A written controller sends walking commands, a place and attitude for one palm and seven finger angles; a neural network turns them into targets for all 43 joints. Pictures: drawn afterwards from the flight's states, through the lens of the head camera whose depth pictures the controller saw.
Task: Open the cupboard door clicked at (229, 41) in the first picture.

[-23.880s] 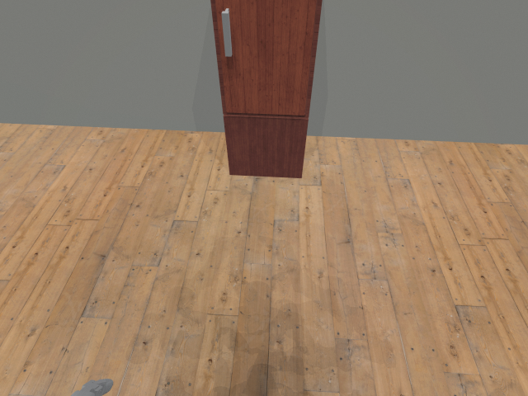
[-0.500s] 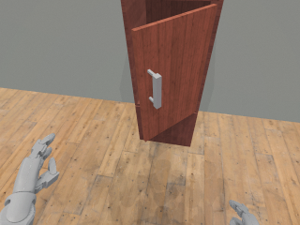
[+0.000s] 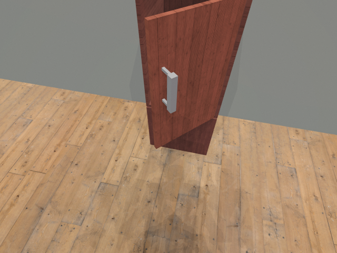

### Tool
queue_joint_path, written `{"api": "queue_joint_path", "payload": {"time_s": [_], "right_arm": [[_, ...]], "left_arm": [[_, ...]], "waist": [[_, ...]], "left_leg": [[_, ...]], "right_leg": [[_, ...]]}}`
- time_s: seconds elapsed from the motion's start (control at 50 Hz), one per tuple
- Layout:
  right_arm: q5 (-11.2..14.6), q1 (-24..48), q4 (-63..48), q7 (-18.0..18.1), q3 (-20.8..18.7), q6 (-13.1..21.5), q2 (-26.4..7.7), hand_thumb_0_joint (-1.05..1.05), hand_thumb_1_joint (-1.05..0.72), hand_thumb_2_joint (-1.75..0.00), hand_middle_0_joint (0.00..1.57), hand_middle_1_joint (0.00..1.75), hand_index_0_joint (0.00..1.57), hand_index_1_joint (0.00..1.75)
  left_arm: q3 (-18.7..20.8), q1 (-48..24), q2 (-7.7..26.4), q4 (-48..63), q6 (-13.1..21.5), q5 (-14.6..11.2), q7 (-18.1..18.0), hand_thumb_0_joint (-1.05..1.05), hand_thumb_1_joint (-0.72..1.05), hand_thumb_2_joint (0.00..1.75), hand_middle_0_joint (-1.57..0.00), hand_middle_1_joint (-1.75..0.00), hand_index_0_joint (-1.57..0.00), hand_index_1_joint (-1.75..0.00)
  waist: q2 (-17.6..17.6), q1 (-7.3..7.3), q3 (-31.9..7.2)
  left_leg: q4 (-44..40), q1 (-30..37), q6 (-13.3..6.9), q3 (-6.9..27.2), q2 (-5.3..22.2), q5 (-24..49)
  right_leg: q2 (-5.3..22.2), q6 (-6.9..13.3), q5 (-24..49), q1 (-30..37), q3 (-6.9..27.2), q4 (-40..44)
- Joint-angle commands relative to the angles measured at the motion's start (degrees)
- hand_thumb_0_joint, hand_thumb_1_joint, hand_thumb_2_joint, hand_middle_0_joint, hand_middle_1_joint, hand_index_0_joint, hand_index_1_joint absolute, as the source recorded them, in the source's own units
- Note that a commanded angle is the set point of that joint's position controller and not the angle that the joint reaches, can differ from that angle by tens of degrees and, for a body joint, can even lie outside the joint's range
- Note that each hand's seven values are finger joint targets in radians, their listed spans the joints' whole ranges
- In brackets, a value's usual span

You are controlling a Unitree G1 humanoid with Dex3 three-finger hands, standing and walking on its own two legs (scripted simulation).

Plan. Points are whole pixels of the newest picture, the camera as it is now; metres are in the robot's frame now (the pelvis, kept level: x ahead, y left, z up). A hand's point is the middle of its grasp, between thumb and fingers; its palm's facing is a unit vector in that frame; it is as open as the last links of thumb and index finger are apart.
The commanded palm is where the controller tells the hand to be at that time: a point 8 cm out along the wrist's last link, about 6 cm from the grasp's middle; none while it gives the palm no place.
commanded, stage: let the arm hang, fingers relaxed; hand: left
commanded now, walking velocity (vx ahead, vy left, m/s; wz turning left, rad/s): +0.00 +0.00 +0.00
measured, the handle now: (168, 90) +0.60 +0.04 +0.02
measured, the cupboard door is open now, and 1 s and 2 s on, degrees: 46 46 46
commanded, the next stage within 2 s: look to check the result in 0.50 s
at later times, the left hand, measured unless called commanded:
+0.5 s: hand out of the picture +0.10 +0.20 -0.16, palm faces +0.00 -0.97 -0.25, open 7.4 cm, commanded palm none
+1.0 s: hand out of the picture +0.08 +0.20 -0.16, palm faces +0.01 -0.96 -0.29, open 7.4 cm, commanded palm none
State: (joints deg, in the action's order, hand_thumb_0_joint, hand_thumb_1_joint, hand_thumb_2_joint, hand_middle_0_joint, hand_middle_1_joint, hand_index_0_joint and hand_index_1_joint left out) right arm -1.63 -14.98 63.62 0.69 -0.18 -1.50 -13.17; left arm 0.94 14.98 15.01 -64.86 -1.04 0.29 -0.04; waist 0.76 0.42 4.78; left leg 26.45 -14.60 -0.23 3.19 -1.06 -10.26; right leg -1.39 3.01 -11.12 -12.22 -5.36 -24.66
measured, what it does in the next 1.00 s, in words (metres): stands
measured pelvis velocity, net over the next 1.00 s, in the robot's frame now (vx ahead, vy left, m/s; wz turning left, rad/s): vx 0.04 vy -0.01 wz -0.01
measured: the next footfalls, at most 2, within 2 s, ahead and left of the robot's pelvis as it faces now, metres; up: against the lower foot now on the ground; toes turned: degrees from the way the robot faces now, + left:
right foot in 1.82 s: +0.01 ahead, -0.16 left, +0.00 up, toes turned -19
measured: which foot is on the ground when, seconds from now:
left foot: down 0.00-1.00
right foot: down 0.00-1.00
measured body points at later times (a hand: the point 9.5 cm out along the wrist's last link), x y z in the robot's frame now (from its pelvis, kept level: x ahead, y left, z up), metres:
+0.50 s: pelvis +0.03 +0.00 +0.01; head +0.04 -0.01 +0.46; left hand +0.10 +0.25 -0.14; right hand +0.08 -0.26 -0.15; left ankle +0.04 +0.12 -0.74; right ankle +0.03 -0.09 -0.74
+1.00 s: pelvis +0.04 -0.01 +0.01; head +0.06 -0.03 +0.46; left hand +0.08 +0.25 -0.14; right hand +0.09 -0.27 -0.15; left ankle +0.04 +0.12 -0.74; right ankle +0.03 -0.09 -0.74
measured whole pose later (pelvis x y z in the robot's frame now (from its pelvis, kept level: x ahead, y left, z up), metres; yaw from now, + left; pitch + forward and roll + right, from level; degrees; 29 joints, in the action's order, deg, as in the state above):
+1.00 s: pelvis +0.04 -0.01 +0.01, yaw -1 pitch -2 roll +0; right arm -1.4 -8.4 65.7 1.3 0.5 -0.2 -14.2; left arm 0.6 9.4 14.0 -66.1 0.7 0.0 -0.8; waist 1.3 0.5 4.1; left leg 19.0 -7.2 0.7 2.8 -0.6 -10.2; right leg -1.9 3.5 -12.0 -6.0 -4.6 -19.4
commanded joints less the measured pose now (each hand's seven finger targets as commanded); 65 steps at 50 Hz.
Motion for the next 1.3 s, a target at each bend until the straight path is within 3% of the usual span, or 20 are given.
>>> {"api": "queue_joint_path", "payload": {"time_s": [0.0,0.18,0.34,0.68,0.9,1.14,1.16,1.2,1.28], "right_arm": [[0.3,0.7,-2.4,0.7,-1.6,1.5,-8.8,0.00,-0.90,-0.90,0.20,0.30,0.20,0.30],[0.3,2.7,-1.2,0.5,-1.5,2.0,-8.6,0.00,-0.90,-0.90,0.20,0.30,0.20,0.30],[0.3,5.0,-0.9,0.6,-1.1,2.4,-8.5,0.00,-0.90,-0.90,0.20,0.30,0.20,0.30],[0.5,6.3,-0.8,1.1,-0.9,2.3,-9.6,0.00,-0.90,-0.90,0.20,0.30,0.20,0.30],[0.6,6.1,-0.5,1.2,-0.8,2.1,-9.4,0.00,-0.90,-0.90,0.20,0.30,0.20,0.30],[0.5,5.3,-0.1,1.2,-0.7,2.1,-8.6,0.00,-0.90,-0.90,0.20,0.30,0.20,0.30],[0.4,5.3,0.0,1.4,-0.8,2.1,-8.7,0.00,-0.90,-0.90,0.20,0.30,0.20,0.30],[0.4,2.9,0.2,1.6,-0.3,1.5,-5.0,0.00,-0.90,-0.90,0.20,0.30,0.20,0.30],[0.4,1.4,-0.9,2.3,-1.5,0.5,-5.8,0.00,-0.90,-0.90,0.20,0.30,0.20,0.30]], "left_arm": [[1.7,-2.6,8.3,2.8,1.8,0.1,-0.8,0.00,0.90,0.90,-0.20,-0.30,-0.20,-0.30],[1.8,-4.8,8.9,2.3,2.1,0.2,-1.1,0.00,0.90,0.90,-0.20,-0.30,-0.20,-0.30],[1.7,-6.3,8.4,2.6,2.5,0.2,-1.3,0.00,0.90,0.90,-0.20,-0.30,-0.20,-0.30],[1.6,-6.1,8.4,1.9,2.8,0.0,-1.4,0.00,0.90,0.90,-0.20,-0.30,-0.20,-0.30],[1.5,-5.1,8.3,1.4,2.6,0.0,-1.5,0.00,0.90,0.90,-0.20,-0.30,-0.20,-0.30],[1.4,-4.7,8.1,1.5,2.7,-0.1,-1.6,0.00,0.90,0.90,-0.20,-0.30,-0.20,-0.30],[1.5,-4.6,7.9,1.5,2.6,-0.1,-1.6,0.00,0.90,0.90,-0.20,-0.30,-0.20,-0.30],[1.3,-3.1,4.9,1.6,1.8,0.0,-1.8,0.00,0.90,0.90,-0.20,-0.30,-0.20,-0.30],[2.8,-2.7,6.5,3.3,0.4,0.3,-1.6,0.00,0.90,0.90,-0.20,-0.30,-0.20,-0.30]], "waist": [[-0.1,-0.26,-1.7],[-3.1,-0.17,-2.8],[-0.2,-0.09,-4.1],[-0.1,-0.50,-5.9],[-0.8,-0.26,-4.4],[-1.6,-0.30,-4.2],[-0.8,-0.37,-4.0],[-1.5,-0.56,-4.6],[-2.8,-0.62,-3.6]], "left_leg": [[-6.3,-0.4,-2.4,5.3,5.1,-2.3],[-7.7,1.0,-2.1,4.9,5.3,1.9],[-8.7,3.1,-1.7,4.8,6.1,8.5],[-8.5,6.8,-1.2,3.6,6.2,10.4],[-8.7,7.1,-1.3,3.4,6.2,9.4],[-8.6,7.1,-1.1,2.9,6.0,10.0],[-8.4,7.5,-0.9,2.3,6.2,9.5],[-6.2,7.7,-0.4,0.5,6.6,9.8],[-2.2,4.7,0.1,-2.7,6.6,5.5]], "right_leg": [[8.1,1.7,-11.0,-0.1,9.6,8.8],[8.4,0.8,-6.3,2.9,9.2,8.6],[8.4,0.2,3.4,5.7,8.5,7.3],[8.7,0.1,8.8,7.6,8.5,8.8],[8.5,0.1,7.4,6.9,8.2,9.5],[8.5,-0.3,10.6,7.6,8.4,9.3],[8.4,-0.2,10.4,6.9,9.2,9.5],[8.4,-0.7,13.9,6.2,9.7,8.1],[9.0,0.7,17.0,5.2,13.0,5.1]]}}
